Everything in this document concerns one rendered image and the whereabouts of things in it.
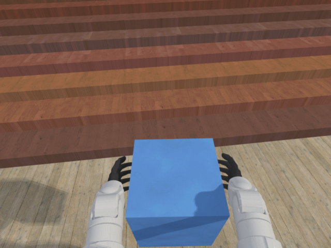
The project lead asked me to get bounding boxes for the right robot hand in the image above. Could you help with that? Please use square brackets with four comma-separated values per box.
[218, 153, 242, 190]

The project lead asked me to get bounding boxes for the carton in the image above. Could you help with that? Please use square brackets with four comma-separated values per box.
[125, 138, 230, 247]

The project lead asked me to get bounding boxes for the left robot hand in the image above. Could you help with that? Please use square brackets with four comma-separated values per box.
[108, 156, 132, 191]

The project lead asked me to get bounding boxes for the robot left forearm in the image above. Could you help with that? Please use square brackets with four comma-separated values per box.
[83, 180, 125, 248]

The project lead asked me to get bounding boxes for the robot right forearm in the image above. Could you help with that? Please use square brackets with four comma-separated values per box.
[228, 176, 282, 248]

